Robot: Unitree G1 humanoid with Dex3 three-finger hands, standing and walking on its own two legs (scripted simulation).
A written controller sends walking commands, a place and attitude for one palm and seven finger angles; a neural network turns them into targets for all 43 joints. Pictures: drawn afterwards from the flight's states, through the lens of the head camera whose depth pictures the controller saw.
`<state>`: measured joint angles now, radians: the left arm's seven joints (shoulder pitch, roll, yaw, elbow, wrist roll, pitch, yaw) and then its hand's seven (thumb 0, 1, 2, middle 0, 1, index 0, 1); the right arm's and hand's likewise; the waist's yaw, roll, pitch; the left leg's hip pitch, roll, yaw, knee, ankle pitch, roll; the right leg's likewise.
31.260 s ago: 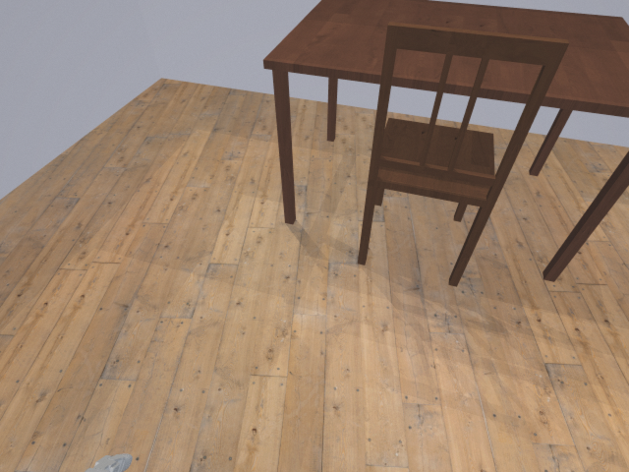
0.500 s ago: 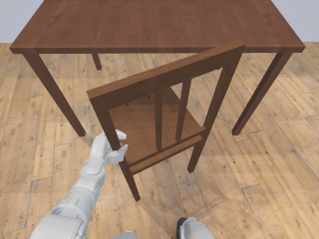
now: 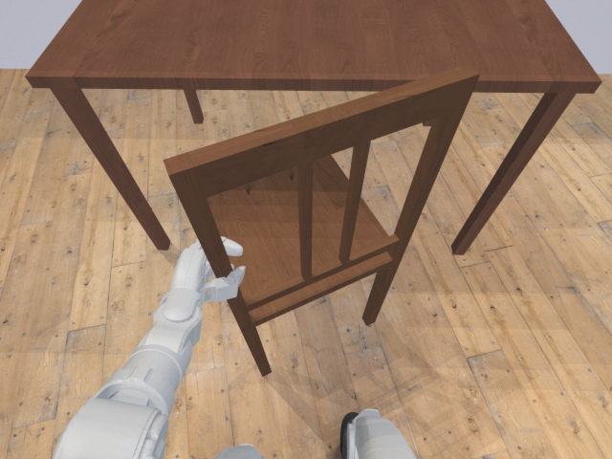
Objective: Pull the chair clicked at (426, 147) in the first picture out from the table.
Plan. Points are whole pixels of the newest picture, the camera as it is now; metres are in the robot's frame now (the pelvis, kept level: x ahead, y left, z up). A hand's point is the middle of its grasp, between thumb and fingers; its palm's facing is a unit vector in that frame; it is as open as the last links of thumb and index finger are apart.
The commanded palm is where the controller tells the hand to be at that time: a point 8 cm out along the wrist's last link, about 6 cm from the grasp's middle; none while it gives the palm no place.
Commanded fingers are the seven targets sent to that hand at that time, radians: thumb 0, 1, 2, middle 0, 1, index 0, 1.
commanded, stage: step backward, pulling the chair out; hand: left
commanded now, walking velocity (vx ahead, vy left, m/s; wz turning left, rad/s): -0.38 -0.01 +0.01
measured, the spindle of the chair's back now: (305, 229) +0.45 +0.01 -0.04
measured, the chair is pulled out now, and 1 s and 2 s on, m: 0.24 0.25 0.27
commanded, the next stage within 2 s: none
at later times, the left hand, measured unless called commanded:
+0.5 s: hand (229, 285) +0.36 +0.13 -0.05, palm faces -0.01 -0.98 -0.21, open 5.9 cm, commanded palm +0.37 +0.18 -0.04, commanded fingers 0.00 0.90 0.90 -0.50 -1.45 -0.50 -1.45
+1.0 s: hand (230, 286) +0.35 +0.12 -0.05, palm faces +0.02 -0.98 -0.21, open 6.0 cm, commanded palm +0.36 +0.18 -0.04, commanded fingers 0.00 0.90 0.90 -0.50 -1.45 -0.50 -1.45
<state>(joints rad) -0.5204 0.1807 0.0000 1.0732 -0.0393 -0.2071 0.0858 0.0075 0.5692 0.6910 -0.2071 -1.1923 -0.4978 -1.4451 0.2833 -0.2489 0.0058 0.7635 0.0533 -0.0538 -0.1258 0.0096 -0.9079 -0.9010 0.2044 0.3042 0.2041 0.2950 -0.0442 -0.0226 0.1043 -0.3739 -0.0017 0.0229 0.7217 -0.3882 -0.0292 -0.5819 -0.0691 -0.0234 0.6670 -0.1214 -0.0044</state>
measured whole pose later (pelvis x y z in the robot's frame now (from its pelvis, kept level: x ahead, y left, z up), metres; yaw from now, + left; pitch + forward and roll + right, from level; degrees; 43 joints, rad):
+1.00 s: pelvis -0.01 -0.01 +0.00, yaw +1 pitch +3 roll +2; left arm -0.54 0.17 0.04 1.10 -0.05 -0.21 0.10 0.02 0.54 0.73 -0.22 -1.18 -0.50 -1.45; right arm 0.23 -0.25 0.01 0.78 0.06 -0.05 -0.12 0.01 -0.91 -0.90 0.21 0.30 0.21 0.30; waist -0.06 0.00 0.11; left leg -0.40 0.01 0.01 0.73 -0.43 -0.04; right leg -0.57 -0.07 -0.05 0.64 -0.12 -0.01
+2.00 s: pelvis -0.03 +0.00 +0.01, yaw +0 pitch +2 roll +2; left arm -0.54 0.17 0.01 1.09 -0.03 -0.18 0.11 0.02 0.57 0.68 -0.18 -1.20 -0.50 -1.44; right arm 0.25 -0.29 0.00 0.78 0.06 -0.05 -0.12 0.01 -0.91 -0.90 0.21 0.30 0.20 0.30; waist -0.06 -0.02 0.12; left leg -0.39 0.01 0.03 0.64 -0.27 -0.02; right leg -0.53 -0.08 -0.04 0.57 -0.08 0.01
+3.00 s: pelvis -0.03 -0.01 +0.00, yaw -1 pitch +1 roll +2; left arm -0.49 0.20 0.01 1.05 -0.03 -0.18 0.09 0.02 0.55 0.69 -0.20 -1.21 -0.50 -1.45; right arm 0.29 -0.26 0.01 0.76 0.06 -0.05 -0.13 0.01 -0.91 -0.90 0.20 0.30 0.20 0.29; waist -0.03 -0.03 0.11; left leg -0.38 0.02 0.03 0.71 -0.34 -0.04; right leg -0.54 -0.07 -0.03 0.65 -0.11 -0.01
